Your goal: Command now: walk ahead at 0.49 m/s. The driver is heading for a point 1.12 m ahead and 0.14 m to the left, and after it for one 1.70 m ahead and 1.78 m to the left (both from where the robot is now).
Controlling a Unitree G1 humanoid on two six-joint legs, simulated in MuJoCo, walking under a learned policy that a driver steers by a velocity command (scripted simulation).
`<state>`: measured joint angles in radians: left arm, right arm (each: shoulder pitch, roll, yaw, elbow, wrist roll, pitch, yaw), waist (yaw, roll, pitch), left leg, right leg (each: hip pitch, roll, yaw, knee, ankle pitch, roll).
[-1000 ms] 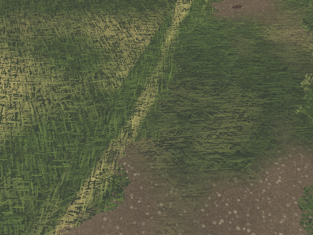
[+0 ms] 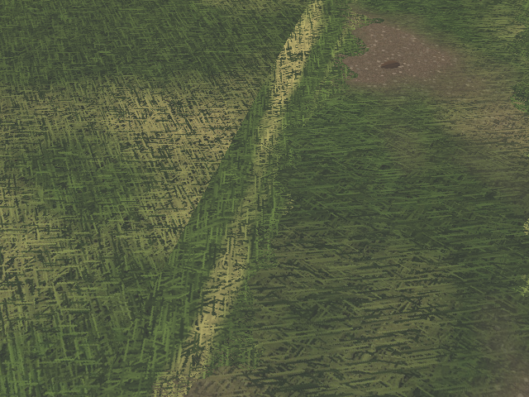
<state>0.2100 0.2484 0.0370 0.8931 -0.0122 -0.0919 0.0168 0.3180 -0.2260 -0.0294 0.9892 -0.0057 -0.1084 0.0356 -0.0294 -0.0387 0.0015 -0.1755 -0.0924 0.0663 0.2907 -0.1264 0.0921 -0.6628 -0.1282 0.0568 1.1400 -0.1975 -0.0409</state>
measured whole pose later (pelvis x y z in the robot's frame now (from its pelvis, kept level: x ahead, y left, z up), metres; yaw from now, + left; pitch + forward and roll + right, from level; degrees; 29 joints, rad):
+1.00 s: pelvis +0.55 -0.01 -0.01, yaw +1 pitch +1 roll +0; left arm 0.30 0.26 0.05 0.96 -0.02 -0.10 0.00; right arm 0.17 -0.24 -0.05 0.90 0.00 -0.10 0.03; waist 0.00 -0.03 0.02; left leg -0.34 -0.03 0.06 0.46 -0.15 0.07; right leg -0.42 -0.05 0.03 1.19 -0.35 -0.05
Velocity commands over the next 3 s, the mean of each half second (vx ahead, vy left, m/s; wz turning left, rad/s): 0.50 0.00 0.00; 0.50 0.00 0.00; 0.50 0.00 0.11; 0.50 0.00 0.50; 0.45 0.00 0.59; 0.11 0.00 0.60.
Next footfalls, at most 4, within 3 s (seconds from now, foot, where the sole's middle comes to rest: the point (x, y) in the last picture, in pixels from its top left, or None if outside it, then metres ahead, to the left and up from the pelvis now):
0.30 right None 0.34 -0.17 -0.78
0.86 left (240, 348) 0.65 0.07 -0.78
1.42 right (316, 250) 0.97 -0.16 -0.78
1.96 left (216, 200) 1.18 0.15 -0.78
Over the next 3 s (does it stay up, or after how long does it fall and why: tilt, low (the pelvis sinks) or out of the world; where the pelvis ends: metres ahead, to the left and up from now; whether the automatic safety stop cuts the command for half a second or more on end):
stays up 1.38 0.20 -0.01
